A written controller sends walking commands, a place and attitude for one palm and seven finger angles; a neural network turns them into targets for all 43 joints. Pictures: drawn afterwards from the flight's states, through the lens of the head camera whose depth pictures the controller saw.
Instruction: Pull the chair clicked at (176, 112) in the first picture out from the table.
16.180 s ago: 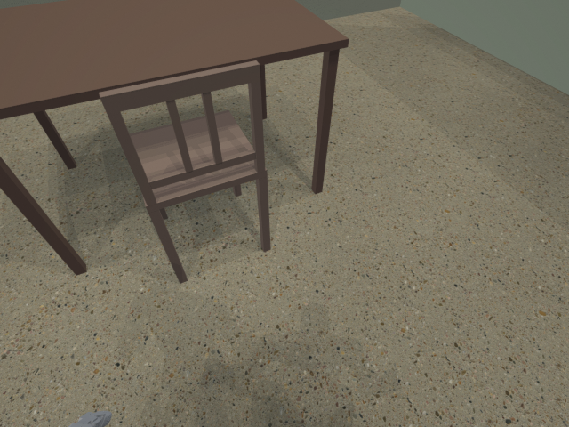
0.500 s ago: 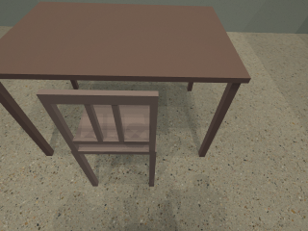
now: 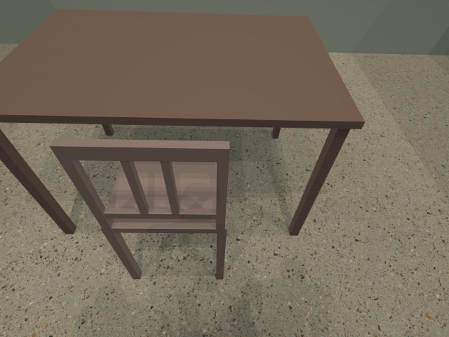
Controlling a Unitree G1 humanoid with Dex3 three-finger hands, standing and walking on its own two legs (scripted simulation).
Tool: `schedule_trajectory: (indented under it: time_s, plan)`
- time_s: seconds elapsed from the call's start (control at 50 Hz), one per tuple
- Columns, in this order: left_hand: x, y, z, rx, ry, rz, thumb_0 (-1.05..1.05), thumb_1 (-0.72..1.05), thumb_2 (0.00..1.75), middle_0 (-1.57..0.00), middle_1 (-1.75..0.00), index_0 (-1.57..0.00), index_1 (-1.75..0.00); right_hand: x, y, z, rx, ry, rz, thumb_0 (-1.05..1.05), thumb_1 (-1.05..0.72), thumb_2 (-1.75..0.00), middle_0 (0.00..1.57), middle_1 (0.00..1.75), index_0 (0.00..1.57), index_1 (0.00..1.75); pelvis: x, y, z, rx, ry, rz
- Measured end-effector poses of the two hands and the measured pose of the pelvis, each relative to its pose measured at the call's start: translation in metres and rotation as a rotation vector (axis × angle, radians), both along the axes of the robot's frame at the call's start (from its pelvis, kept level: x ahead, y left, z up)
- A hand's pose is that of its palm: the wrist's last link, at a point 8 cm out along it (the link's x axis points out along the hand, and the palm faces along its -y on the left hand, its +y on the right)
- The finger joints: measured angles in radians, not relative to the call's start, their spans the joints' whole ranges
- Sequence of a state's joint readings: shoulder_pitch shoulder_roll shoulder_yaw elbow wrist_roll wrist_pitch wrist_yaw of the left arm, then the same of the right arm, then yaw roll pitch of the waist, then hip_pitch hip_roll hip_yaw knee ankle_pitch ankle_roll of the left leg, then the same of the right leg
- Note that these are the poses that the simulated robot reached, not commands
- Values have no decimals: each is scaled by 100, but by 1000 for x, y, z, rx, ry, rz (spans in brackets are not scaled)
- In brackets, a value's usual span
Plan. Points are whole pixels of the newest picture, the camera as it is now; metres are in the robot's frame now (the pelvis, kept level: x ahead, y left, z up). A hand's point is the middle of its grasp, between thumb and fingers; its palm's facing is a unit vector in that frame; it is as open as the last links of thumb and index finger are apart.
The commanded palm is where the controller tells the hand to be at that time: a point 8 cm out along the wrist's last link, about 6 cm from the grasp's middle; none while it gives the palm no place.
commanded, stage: look again from close up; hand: left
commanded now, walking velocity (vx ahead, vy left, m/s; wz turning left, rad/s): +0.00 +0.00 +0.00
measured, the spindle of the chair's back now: (136, 187) +0.48 +0.26 -0.11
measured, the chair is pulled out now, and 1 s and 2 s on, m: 0.00 0.00 0.00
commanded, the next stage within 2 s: shuffle to correct the standing spot in 0.04 s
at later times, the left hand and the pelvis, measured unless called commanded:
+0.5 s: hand out of the picture -0.01 +0.13 -0.18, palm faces +0.04 -0.98 -0.18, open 7.4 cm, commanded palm none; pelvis +0.04 -0.03 -0.01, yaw +0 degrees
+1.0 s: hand out of the picture +0.03 +0.18 -0.19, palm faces +0.05 -0.98 -0.21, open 7.4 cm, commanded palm none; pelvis +0.02 +0.00 -0.01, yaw +0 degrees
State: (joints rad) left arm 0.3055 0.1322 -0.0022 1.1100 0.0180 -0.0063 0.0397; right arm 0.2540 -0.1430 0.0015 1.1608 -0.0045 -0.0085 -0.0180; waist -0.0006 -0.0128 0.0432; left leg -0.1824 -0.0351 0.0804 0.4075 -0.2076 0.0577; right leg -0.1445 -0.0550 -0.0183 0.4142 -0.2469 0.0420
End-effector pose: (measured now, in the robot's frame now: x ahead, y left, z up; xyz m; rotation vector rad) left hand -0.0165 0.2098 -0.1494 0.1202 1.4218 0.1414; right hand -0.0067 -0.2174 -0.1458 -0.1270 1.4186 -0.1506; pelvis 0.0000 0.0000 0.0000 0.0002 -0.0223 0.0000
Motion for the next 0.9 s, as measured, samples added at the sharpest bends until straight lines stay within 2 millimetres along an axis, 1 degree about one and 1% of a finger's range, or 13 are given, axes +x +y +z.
schedule_trajectory:
  time_s: [0.2, 0.3, 0.4, 0.48, 0.58, 0.64, 0.68, 0.74, 0.8, 0.86, 0.9]
  plan:
    - [-6, -2, 0, -6, 25, 9, 1, 90, 90, -20, -30, -20, -29, 0, 3, 0, 3, 8, -2, 0, -92, -90, 20, 30, 20, 30, 4, 0, 0, 1, 1, 0]
    - [-7, -5, -2, -13, 45, 4, 1, 90, 90, -20, -30, -20, -29, 1, 2, -2, 7, 11, -23, 0, -91, -90, 20, 30, 20, 30, 11, -3, -1, 11, 4, -4]
    - [-4, -12, -1, -7, 69, 6, 1, 90, 90, -20, -30, -20, -29, 1, -6, -6, 13, 31, -49, 0, -91, -90, 20, 30, 20, 30, 24, -13, -4, 21, 21, -11]
    - [3, -23, 2, 7, 74, 24, 1, 90, 90, -20, -30, -20, -29, 5, -18, -9, 14, 57, -46, 0, -91, -90, 20, 30, 20, 30, 36, -24, -5, 12, 28, -7]
    - [12, -40, 3, 9, 68, 40, 1, 90, 90, -20, -30, -20, -29, 22, -30, -9, 6, 59, -29, 0, -91, -90, 20, 30, 20, 30, 46, -35, -5, 8, 31, -2]
    - [18, -46, 2, 8, 55, 47, 1, 90, 90, -20, -30, -20, -29, 38, -36, -9, -3, 37, -20, 0, -91, -90, 20, 30, 20, 30, 46, -38, -5, 8, 34, -1]
    - [22, -46, 0, 8, 42, 53, 1, 90, 90, -20, -30, -20, -30, 49, -40, -10, -13, 16, -8, 0, -91, -90, 20, 30, 20, 30, 43, -37, -6, 7, 33, 2]
    - [25, -41, -4, 7, 23, 61, 1, 90, 90, -20, -30, -20, -30, 66, -44, -9, -38, -17, 17, 0, -91, -90, 20, 30, 20, 30, 38, -32, -8, -2, 27, 12]
    - [25, -30, -9, 1, 10, 64, 1, 90, 90, -20, -30, -20, -30, 83, -42, -6, -67, -67, 37, 0, -91, -90, 20, 29, 20, 30, 34, -22, -11, -8, 16, 18]
    - [27, -15, -15, -6, 7, 53, 1, 90, 90, -20, -30, -20, -30, 95, -34, 0, -84, -132, 45, 0, -91, -90, 20, 29, 19, 30, 30, -12, -13, 4, 2, 8]
    - [30, -3, -16, 3, 0, 42, 1, 90, 90, -20, -30, -20, -30, 98, -27, 4, -81, -164, 51, 0, -91, -90, 20, 29, 19, 30, 27, -7, -12, 9, 1, 1]
